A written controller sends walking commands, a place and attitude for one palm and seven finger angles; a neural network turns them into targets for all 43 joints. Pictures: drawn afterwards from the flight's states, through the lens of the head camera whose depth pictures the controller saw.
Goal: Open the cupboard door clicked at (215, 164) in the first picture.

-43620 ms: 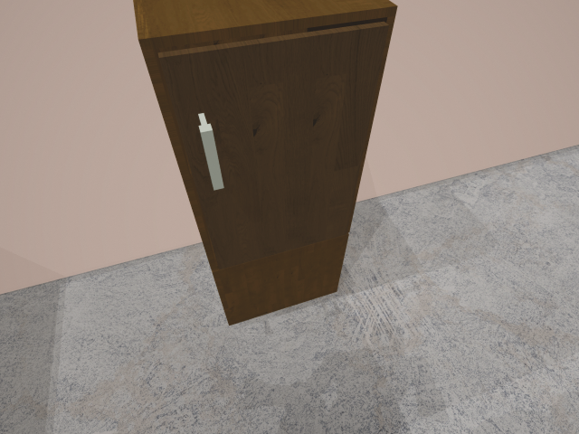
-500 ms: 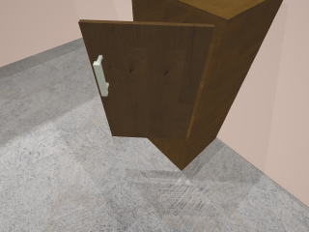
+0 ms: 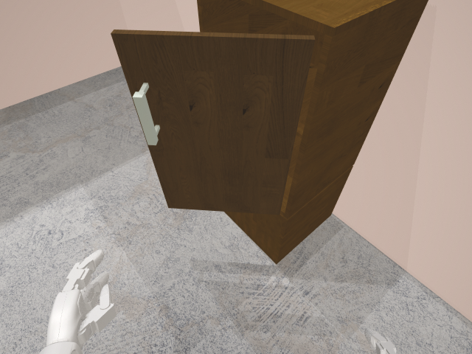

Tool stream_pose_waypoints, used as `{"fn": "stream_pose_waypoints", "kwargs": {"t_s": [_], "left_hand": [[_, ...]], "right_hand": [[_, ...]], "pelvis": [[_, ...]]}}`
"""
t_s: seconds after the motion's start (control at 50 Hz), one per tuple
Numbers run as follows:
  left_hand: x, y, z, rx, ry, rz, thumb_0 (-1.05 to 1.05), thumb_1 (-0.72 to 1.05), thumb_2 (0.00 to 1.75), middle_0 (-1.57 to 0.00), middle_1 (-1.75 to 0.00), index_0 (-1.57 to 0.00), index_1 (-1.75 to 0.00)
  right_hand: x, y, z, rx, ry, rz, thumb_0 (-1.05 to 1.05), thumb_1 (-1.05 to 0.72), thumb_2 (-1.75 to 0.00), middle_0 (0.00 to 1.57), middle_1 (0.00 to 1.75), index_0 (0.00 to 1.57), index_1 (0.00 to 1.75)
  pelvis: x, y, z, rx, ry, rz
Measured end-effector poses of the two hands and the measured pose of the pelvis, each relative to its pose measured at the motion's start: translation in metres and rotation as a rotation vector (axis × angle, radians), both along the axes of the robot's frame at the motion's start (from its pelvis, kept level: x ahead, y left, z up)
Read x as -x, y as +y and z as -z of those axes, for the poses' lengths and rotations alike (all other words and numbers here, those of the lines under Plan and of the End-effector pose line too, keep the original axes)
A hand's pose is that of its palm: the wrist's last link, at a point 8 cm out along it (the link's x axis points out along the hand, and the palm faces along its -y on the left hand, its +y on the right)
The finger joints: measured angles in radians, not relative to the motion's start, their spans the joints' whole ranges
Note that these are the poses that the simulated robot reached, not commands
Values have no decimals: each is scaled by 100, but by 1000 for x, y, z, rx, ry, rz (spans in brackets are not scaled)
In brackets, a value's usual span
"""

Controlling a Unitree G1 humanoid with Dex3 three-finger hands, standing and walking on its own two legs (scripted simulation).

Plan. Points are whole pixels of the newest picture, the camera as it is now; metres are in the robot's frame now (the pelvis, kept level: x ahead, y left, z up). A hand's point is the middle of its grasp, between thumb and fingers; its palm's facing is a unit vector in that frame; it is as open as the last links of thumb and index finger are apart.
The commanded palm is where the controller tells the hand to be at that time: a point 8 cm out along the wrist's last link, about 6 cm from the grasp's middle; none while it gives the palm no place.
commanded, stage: raise the hand with hooked fingers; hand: left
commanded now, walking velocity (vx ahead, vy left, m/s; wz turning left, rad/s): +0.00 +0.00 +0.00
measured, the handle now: (148, 114) +0.59 +0.23 +0.07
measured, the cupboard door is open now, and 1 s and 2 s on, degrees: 45 45 45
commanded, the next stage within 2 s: move the hooked fingers beside the handle in 1.92 s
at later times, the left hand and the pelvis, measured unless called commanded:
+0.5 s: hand (94, 314) +0.18 +0.23 +0.00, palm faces -0.04 -1.00 -0.04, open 10.1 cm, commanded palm +0.16 +0.29 +0.00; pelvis -0.06 +0.00 -0.05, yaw +0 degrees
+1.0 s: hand (62, 280) +0.22 +0.28 +0.05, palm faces +0.00 -1.00 -0.05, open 13.0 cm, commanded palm +0.19 +0.33 +0.05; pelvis -0.04 +0.03 -0.03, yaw +0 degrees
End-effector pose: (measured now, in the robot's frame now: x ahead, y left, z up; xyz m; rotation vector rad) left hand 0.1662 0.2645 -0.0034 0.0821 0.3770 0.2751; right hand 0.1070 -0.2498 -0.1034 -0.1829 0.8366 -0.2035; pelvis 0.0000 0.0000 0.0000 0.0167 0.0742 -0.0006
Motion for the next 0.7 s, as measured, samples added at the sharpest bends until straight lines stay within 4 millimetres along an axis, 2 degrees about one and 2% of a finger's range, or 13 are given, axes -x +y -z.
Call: {"fn": "stream_pose_waypoints", "kwargs": {"t_s": [0.04, 0.08, 0.16, 0.24, 0.3, 0.42, 0.56, 0.62, 0.7], "left_hand": [[-7, 1, -12, -7, -158, 59, 1, 82, 86, -21, -36, -21, -36], [-4, 2, -12, -17, -272, 135, 1, 78, 85, -21, -38, -21, -38], [18, 6, 8, 0, -349, 268, 1, 70, 81, -22, -43, -22, -44], [36, 15, 27, 67, -344, 260, 1, 61, 78, -23, -49, -23, -49], [37, 17, 27, 75, -356, 249, 1, 54, 75, -23, -53, -23, -54], [13, 15, 6, 56, -351, 318, 1, 40, 69, -24, -62, -24, -63], [-4, 35, -12, 46, -305, 305, 1, 24, 62, -25, -73, -25, -73], [-6, 42, -18, 40, -313, 297, 1, 17, 59, -26, -77, -26, -78], [-9, 46, -22, 41, -326, 305, 1, 8, 55, -26, -83, -26, -84]], "right_hand": [[-18, -6, -3, 10, -91, -26, 1, -90, -90, 20, 29, 21, 30], [-35, -13, -5, 27, -177, -59, 1, -90, -90, 20, 29, 21, 30], [-58, -24, -5, 70, -314, -124, 1, -90, -90, 20, 29, 21, 30], [-61, -24, 0, 105, -361, -151, 1, -90, -90, 20, 29, 20, 30], [-51, -17, 7, 111, -337, -155, 1, -90, -90, 20, 29, 20, 30], [-9, 5, 20, 62, -222, -124, 1, -90, -90, 20, 29, 21, 30], [37, 21, 23, 17, -117, -61, 1, -90, -90, 20, 30, 21, 30], [46, 22, 21, 26, -96, -56, 1, -90, -90, 20, 30, 21, 30], [46, 21, 15, 52, -93, -60, 1, -90, -90, 20, 30, 21, 30]], "pelvis": [[10, -5, 10, -3, 42, 6], [20, -9, 23, -8, 83, 10], [39, -15, 52, -9, 130, 6], [51, -17, 70, 8, 132, -4], [56, -16, 74, 28, 119, -11], [60, -10, 65, 49, 99, -11], [58, 4, 49, 47, 97, 4], [57, 11, 46, 46, 96, 7], [54, 19, 43, 47, 92, 8]]}}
